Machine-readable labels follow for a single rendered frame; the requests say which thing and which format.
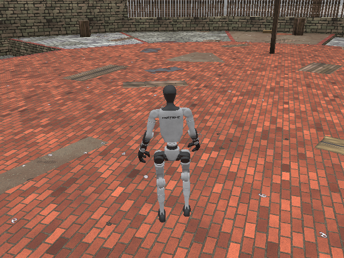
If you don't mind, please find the robot right upper arm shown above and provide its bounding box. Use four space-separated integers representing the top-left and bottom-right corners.
182 107 196 137

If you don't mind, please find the robot left foot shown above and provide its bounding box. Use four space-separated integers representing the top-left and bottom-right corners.
158 209 166 223

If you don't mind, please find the right robot hand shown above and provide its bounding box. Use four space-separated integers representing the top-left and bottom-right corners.
188 142 200 152

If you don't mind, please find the left robot hand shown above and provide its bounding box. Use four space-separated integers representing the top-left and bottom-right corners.
138 150 150 163

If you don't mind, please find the robot left upper arm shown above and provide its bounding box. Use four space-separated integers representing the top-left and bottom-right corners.
145 109 160 139

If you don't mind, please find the robot torso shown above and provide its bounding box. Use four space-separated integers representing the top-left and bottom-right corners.
158 106 183 161

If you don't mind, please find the robot right forearm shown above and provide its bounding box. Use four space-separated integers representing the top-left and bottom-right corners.
191 129 199 145

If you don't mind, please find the robot left forearm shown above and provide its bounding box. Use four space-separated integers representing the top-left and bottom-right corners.
139 131 150 152

